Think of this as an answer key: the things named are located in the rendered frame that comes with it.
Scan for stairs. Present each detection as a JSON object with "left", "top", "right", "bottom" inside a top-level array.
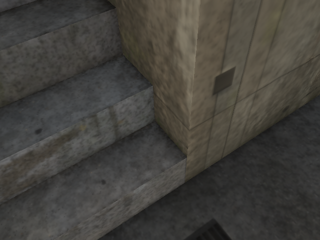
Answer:
[{"left": 0, "top": 0, "right": 187, "bottom": 240}]

